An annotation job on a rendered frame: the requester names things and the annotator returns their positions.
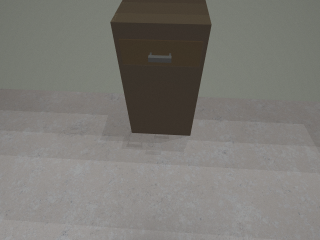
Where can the handle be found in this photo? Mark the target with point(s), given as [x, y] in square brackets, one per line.
[160, 58]

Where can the cabinet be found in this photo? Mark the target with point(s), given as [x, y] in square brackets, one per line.
[161, 99]

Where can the drawer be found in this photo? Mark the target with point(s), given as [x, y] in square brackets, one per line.
[183, 52]

